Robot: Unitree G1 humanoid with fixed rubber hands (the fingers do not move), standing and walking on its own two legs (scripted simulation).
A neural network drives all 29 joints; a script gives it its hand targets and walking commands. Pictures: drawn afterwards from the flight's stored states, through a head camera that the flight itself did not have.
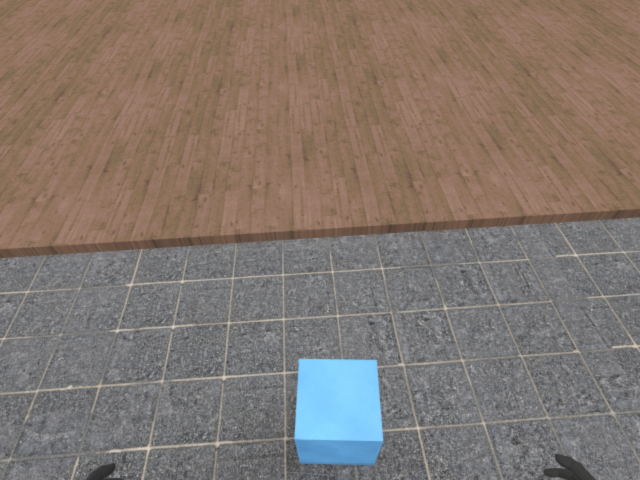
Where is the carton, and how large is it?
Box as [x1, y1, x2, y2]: [294, 359, 382, 464]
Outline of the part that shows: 299,359 294,439 300,463 373,464 382,442 376,360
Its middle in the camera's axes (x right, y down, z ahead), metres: +0.05 +0.49 +1.08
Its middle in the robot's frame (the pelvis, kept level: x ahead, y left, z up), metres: +0.41 -0.01 -0.66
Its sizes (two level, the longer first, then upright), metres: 0.210 0.200 0.250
